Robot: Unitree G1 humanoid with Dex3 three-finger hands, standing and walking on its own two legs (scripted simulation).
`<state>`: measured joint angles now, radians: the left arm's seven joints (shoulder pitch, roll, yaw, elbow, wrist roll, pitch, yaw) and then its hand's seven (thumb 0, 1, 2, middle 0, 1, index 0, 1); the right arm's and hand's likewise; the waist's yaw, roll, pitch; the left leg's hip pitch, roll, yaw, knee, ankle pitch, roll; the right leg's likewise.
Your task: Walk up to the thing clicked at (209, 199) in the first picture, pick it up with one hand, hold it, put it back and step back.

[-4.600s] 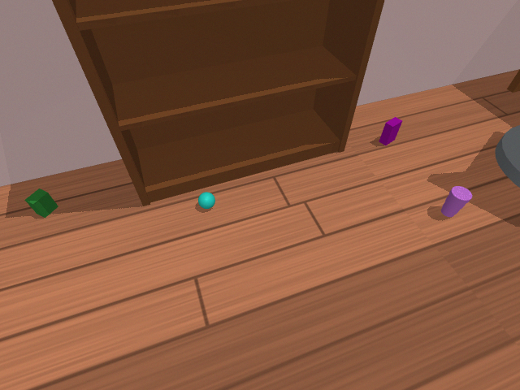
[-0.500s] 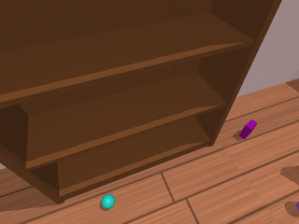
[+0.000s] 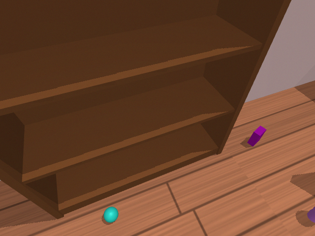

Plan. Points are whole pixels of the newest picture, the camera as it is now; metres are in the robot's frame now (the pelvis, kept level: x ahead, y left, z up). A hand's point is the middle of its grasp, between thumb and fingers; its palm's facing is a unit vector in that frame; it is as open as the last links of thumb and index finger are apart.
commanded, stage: walk up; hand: left
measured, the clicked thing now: (111, 214) +0.39 +0.28 -0.74
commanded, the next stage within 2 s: stand in 0.04 s
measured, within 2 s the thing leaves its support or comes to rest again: neither
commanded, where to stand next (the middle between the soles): +0.04 +0.01 m, yaw +1 degrees
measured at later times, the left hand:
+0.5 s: hand out of the picture +0.08 +0.25 -0.16, palm faces -0.02 -0.94 -0.35, open 7.4 cm
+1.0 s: hand out of the picture +0.08 +0.25 -0.16, palm faces -0.02 -0.94 -0.35, open 7.4 cm
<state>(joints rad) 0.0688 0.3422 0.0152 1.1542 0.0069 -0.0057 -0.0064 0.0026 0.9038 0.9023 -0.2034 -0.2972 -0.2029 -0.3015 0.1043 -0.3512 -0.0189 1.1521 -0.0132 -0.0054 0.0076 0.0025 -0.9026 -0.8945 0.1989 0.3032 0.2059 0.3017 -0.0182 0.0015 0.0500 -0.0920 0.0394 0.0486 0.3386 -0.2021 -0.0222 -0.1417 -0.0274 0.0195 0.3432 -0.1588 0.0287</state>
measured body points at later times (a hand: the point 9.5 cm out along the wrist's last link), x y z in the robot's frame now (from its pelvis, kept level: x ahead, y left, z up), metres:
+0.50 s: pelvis +0.00 +0.00 +0.00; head +0.01 +0.00 +0.45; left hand +0.08 +0.30 -0.13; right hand +0.09 -0.31 -0.13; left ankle -0.01 +0.13 -0.75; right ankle +0.02 -0.14 -0.75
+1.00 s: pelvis +0.01 -0.01 +0.00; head +0.02 -0.01 +0.45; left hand +0.09 +0.30 -0.13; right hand +0.08 -0.31 -0.13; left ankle -0.01 +0.13 -0.75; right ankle +0.02 -0.14 -0.75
